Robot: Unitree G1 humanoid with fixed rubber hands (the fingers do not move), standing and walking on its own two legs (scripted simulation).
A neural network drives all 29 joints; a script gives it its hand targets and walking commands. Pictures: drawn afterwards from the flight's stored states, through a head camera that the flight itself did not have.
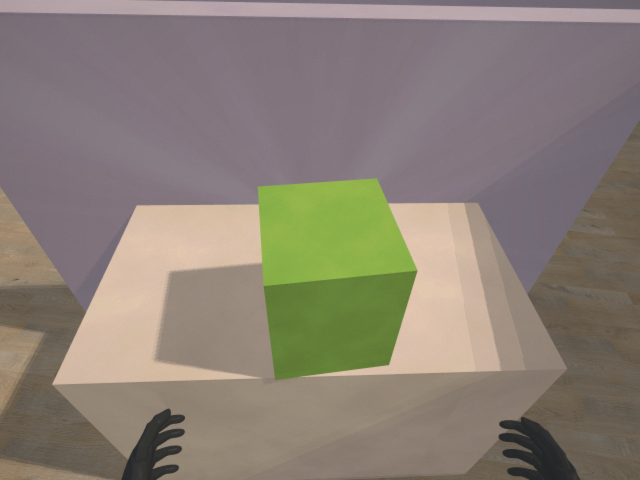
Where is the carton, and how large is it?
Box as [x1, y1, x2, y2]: [258, 178, 417, 379]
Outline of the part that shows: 376,178 258,186 263,283 275,379 388,364 417,270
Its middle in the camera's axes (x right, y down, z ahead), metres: +0.01 +0.06 +0.65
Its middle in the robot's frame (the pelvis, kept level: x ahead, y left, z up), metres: +0.45 +0.00 -0.02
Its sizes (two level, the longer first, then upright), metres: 0.210 0.200 0.250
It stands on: a pedestal, 0.63 m high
